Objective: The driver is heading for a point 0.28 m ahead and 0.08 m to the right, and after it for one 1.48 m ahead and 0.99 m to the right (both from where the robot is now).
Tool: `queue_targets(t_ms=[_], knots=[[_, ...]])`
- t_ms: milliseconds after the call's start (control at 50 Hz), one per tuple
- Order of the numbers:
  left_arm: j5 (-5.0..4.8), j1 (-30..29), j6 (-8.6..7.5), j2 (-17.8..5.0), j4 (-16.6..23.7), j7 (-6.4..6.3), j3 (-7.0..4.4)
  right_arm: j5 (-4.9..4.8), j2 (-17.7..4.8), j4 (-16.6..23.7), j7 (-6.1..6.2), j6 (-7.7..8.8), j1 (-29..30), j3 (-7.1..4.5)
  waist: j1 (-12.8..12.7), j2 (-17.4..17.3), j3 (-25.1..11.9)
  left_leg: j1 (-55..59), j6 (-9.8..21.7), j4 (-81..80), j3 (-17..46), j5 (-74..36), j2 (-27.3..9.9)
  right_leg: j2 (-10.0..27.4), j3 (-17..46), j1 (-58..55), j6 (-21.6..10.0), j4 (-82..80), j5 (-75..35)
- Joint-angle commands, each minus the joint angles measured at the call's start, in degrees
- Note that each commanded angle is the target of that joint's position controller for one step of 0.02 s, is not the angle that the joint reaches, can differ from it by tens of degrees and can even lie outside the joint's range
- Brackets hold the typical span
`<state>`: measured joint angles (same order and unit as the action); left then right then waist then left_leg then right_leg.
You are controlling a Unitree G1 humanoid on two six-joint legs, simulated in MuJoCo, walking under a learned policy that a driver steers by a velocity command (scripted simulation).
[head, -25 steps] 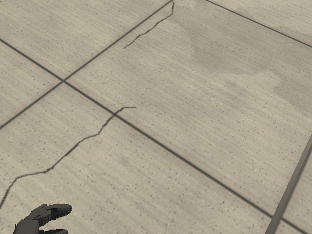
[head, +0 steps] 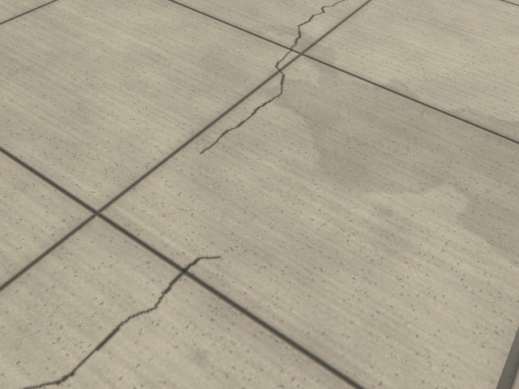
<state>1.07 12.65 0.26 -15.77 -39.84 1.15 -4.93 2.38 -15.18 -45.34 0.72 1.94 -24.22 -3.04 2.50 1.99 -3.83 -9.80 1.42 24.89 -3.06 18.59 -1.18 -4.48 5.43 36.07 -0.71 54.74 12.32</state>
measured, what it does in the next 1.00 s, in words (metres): walks ahead, turning right: right foot, then left foot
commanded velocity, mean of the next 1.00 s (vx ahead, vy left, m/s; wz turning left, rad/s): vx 0.26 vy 0.00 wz -0.78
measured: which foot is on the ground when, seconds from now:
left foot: down 0.00-0.30, up 0.32-0.72, down 0.74-1.00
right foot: up 0.00-0.30, down 0.32-0.74, up 0.76-1.00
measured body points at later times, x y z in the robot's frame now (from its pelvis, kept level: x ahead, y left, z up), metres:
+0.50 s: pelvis +0.22 -0.09 -0.01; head +0.28 -0.11 +0.43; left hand +0.48 +0.11 -0.11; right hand +0.28 -0.41 -0.09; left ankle +0.29 +0.08 -0.65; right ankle +0.26 -0.17 -0.74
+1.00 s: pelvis +0.35 -0.09 -0.01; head +0.38 -0.11 +0.44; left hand +0.67 -0.04 -0.10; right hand +0.24 -0.38 -0.09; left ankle +0.49 -0.07 -0.74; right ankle +0.23 -0.17 -0.68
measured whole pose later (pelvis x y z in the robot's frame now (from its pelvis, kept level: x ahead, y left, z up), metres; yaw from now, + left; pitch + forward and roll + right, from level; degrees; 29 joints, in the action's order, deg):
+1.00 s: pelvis +0.35 -0.09 -0.01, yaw -51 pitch +1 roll +0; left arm -1.0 8.8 3.4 -18.6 -35.9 -1.3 -3.9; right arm 1.4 -14.3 -35.9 2.2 -0.7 -9.8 -2.6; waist 1.6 1.7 3.4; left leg -20.4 0.5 26.7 0.9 7.4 -0.3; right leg -1.3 4.4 27.8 4.5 59.5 26.1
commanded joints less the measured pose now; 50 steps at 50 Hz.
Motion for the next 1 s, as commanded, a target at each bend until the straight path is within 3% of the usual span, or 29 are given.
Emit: queue_targets(t_ms=[20, 100, 160, 180, 200, 240, 280, 300, 320, 340, 360, 380, 400, 420, 460, 500, 540, 600, 660, 720, 740, 760, 780, 800, 820, 840, 880, 920, 1000], knots=[[1.96, -1.97, -0.21, -5.48, 3.28, 2.49, -1.49, -0.58, -7.84, 5.05, 0.05, 3.43, 6.06, -1.59, -2.23, -8.37, 6.05, 6.43, 4.09, -19.39, 13.09, 10.97, -13.97, 3.86, 0.07, 15.36, 1.05, 10.89, -5.46], [1.32, -8.27, 0.87, -4.17, 4.78, 3.77, -0.77, -0.14, -7.67, 1.88, -0.35, 3.89, -1.74, -1.64, 1.57, -7.05, 9.07, 11.10, 3.43, -19.32, 3.49, 4.64, -13.71, 5.99, -3.04, 19.38, 0.48, 11.12, -7.20], [1.67, -13.75, 0.48, -2.47, 6.58, 4.79, 0.45, 0.05, -6.69, 0.92, 0.07, 3.66, -1.35, -1.18, 2.54, -7.10, 13.51, 9.99, 3.23, -18.17, -4.98, -10.42, -12.42, 8.02, -8.91, 14.80, -0.42, -0.36, -7.93], [-5.08, -15.37, -1.62, -0.06, 8.03, 3.95, 1.17, -1.73, -8.23, 1.91, 1.30, 2.62, 0.79, -1.69, 3.34, -8.06, 13.71, 13.41, 3.16, -14.28, -5.72, -19.56, -13.83, 9.31, -6.79, 16.15, -0.75, -4.43, -9.46], [-5.01, -15.94, -2.71, 0.30, 8.80, 4.25, 1.82, -2.08, -10.07, 2.09, 2.05, 1.70, 1.90, -1.97, 2.52, -7.62, 12.78, 13.87, 2.52, -12.01, -7.78, -29.28, -14.16, 8.54, -9.14, 12.96, -1.36, -8.88, -8.26], [-3.05, -12.75, -3.15, -2.65, 8.50, 4.41, 0.72, -2.14, -13.87, 2.88, 2.88, 0.26, 2.82, -2.92, 0.44, -8.59, 8.30, 12.69, 1.79, -3.88, -10.27, -55.26, -13.74, 3.61, -15.42, 0.75, -2.29, -12.88, -5.23], [-2.89, 1.08, -2.72, -7.55, 5.41, 3.58, -1.55, -3.41, -15.42, 3.93, 3.10, -0.12, 5.01, -3.53, -6.52, -10.73, 1.22, 8.63, 0.65, 12.61, -10.46, -69.34, -13.37, -1.37, -16.21, -17.17, -5.13, -16.00, -5.28], [-2.96, 11.05, -2.19, -12.00, 3.11, 2.11, -3.78, -4.09, -13.66, 5.13, 2.54, 0.86, 6.08, -3.07, -11.77, -7.93, -3.56, -0.06, -2.14, 27.10, -10.14, -58.01, -10.99, -2.09, -11.67, -33.24, -7.99, -22.20, -12.68], [-3.56, 11.58, -1.37, -16.28, 1.87, 0.20, -4.15, -1.28, -3.66, 6.23, 1.24, 2.24, 2.68, -0.42, -7.19, 7.53, -4.87, -18.91, -5.64, 46.44, -7.91, 7.86, -3.44, 7.44, 3.40, -47.95, -11.50, -21.24, -30.51], [-1.08, 9.85, -1.95, -21.45, 6.32, 0.29, -4.55, -0.54, -2.71, 8.82, 0.37, 4.06, -3.24, 0.80, -3.70, 13.55, -19.31, -31.02, -7.78, 66.56, 4.76, 23.66, 5.83, 22.58, 37.31, -60.33, -26.47, -23.72, -38.08], [-0.83, 10.06, -2.19, -19.18, 7.42, 0.68, -4.54, -2.52, -9.33, 10.75, 0.05, 5.54, 2.86, -0.42, -8.66, 4.80, -26.71, -34.31, -6.69, 68.57, 14.00, 16.95, 4.13, 24.02, 41.95, -62.24, -27.97, -32.00, -24.77], [-1.68, 6.31, -2.66, -16.31, 7.35, 0.58, -3.91, -3.86, -10.38, 13.01, 0.46, 5.85, 9.74, -0.47, -7.78, 1.44, -17.05, -37.17, -5.35, 63.89, 12.68, 11.04, 2.23, 20.79, 36.34, -53.61, -24.51, -34.66, -14.00], [-2.89, 1.42, -2.85, -12.59, 8.08, 0.21, -2.81, -2.90, -10.04, 12.55, 1.26, 5.42, 10.98, -0.49, -4.71, -4.49, -8.82, -36.00, -5.17, 58.38, 12.26, 7.09, -0.19, 17.16, 30.40, -42.44, -20.76, -35.40, -12.34], [-2.95, -2.00, -2.82, -10.60, 8.95, -0.09, -2.05, -2.03, -10.41, 11.99, 1.68, 4.45, 10.21, -0.80, -2.13, -4.70, -5.10, -32.06, -5.41, 54.64, 12.51, 5.69, -1.40, 15.00, 26.13, -33.24, -19.59, -35.85, -17.12], [-1.93, -4.82, -2.22, -10.16, 9.34, -0.70, -2.01, -1.16, -10.62, 12.09, 1.49, 2.78, 9.70, -1.33, 0.35, -2.75, -0.85, -25.54, -5.89, 47.64, 11.42, 5.16, -1.77, 11.68, 19.49, -21.22, -18.13, -37.04, -25.58], [-1.92, -5.13, -1.65, -10.67, 8.65, -1.61, -2.25, -0.39, -7.54, 12.17, 1.55, 2.36, 10.54, -0.51, 0.63, -3.18, -0.77, -22.40, -6.87, 38.01, 9.35, 2.73, -0.31, 8.46, 14.82, -15.72, -16.29, -34.76, -35.41], [-2.31, -4.87, -0.31, -11.90, 8.18, -2.65, -2.72, -0.55, -5.72, 12.94, 1.61, 1.96, 12.99, 0.07, 0.02, -1.71, -3.54, -20.17, -7.82, 30.01, 8.74, -2.01, 2.54, 6.33, 14.45, -15.30, -14.37, -32.78, -36.38], [-3.42, -5.73, 1.74, -12.06, 8.56, -3.80, -2.83, -1.53, -6.09, 13.50, 1.22, 1.14, 16.46, -0.02, -1.23, 2.04, -5.83, -17.82, -8.10, 21.47, 10.03, -9.63, 4.99, 4.67, 16.85, -16.37, -10.58, -30.98, -24.72], [-3.26, -5.42, 2.52, -11.39, 8.91, -4.10, -2.62, -1.80, -6.92, 14.39, 0.88, 1.24, 19.92, -0.50, -2.64, 5.08, -4.08, -16.39, -7.62, 13.67, 12.23, -10.04, 5.79, 4.51, 21.93, -18.08, -8.86, -29.32, -16.44], [-3.15, -6.96, 2.59, -10.06, 9.89, -3.89, -2.30, -2.12, -8.87, 13.29, 0.63, 2.28, 17.39, -2.03, -1.05, 7.43, -3.23, -8.70, -5.73, 0.43, 13.02, -14.13, 4.56, 3.14, 25.96, -19.74, -6.41, -23.96, -10.65], [-3.14, -5.40, 2.56, -7.51, 9.93, -3.58, -1.52, -1.86, -9.88, 12.80, 0.72, 2.47, 15.98, -2.50, -1.32, 3.66, -4.50, -0.88, -3.06, -4.62, 15.13, -19.51, -1.13, 0.20, 23.28, -16.39, -4.32, -16.97, 2.12], [-2.21, 1.13, 2.57, -3.33, 8.86, -3.28, -0.34, -1.11, -12.33, 14.27, 1.31, 1.73, 17.03, -2.90, -4.98, -8.18, -7.40, 8.74, 3.02, -2.78, 26.47, -29.40, -14.78, -5.85, 13.82, -8.77, -1.46, -2.94, 23.34], [-2.69, 2.14, 2.05, -8.11, 11.07, -2.70, -1.34, 0.89, -12.38, 13.72, 1.18, 0.95, 15.26, -3.04, -6.60, -20.86, -8.49, 8.89, 11.55, -6.09, 41.65, -25.79, -22.81, -5.75, 8.26, -0.43, 1.00, 6.42, 27.11], [-2.36, 1.58, 1.85, -12.66, 9.39, -2.56, -2.52, 0.39, -9.51, 14.93, 1.27, 0.74, 16.74, -2.70, -5.26, -16.21, -5.81, 6.27, 13.12, -6.58, 40.24, -19.00, -21.07, -1.35, 6.51, 1.01, 3.43, 13.73, 22.09], [-2.67, -0.29, 2.32, -13.97, 8.24, -2.64, -2.98, -0.05, -7.00, 15.38, 1.51, 0.26, 17.96, -1.98, -4.10, -11.14, -3.15, 2.80, 11.18, -5.74, 32.14, -14.47, -16.97, -0.03, 5.00, 1.07, 4.53, 17.18, 17.41], [-2.59, -0.39, 3.05, -12.64, 7.21, -2.97, -2.69, -0.46, -6.38, 15.86, 1.77, -0.42, 18.82, -1.61, -4.13, -7.64, -2.13, 0.24, 9.40, -5.45, 27.12, -12.57, -13.78, 0.73, 3.49, -0.01, 5.44, 20.30, 14.75], [-2.44, -0.74, 3.21, -9.05, 7.56, -2.87, -1.31, -0.65, -7.30, 15.43, 2.10, -1.21, 19.35, -1.50, -3.82, -6.81, 0.43, -4.68, 9.25, -6.52, 20.42, -16.30, -10.60, 1.34, -0.01, -1.83, 5.86, 20.04, 11.93], [-2.39, -1.86, 2.69, -6.47, 7.87, -2.76, -0.23, -0.50, -7.71, 14.41, 2.02, -1.67, 17.49, -1.75, -2.71, -8.67, -0.74, -2.66, 9.82, -6.55, 16.47, -19.34, -9.11, 1.61, -2.14, -3.69, 5.87, 13.04, 12.20], [-1.83, -3.11, 2.14, -5.20, 7.57, -2.22, 0.83, -1.54, -9.25, 13.05, 1.39, -2.18, 16.48, -2.56, -1.36, -12.57, -3.34, -0.31, 11.62, -5.92, 15.36, -18.54, -11.20, 3.55, -3.48, -11.31, 4.73, -2.92, 14.74]])
Velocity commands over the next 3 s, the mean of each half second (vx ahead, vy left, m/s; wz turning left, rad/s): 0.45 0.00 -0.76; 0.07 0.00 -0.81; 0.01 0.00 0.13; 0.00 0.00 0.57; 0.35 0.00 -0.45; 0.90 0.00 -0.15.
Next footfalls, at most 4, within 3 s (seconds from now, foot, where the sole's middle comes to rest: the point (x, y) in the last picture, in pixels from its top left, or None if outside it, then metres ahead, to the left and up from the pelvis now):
0.32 right None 0.30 -0.18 -0.78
0.74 left None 0.52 -0.10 -0.78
1.12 right None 0.27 -0.20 -0.78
1.58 left None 0.45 -0.03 -0.78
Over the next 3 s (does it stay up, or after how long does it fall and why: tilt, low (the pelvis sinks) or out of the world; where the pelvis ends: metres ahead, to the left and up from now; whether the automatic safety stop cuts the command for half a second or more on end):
stays up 0.65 -0.54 -0.01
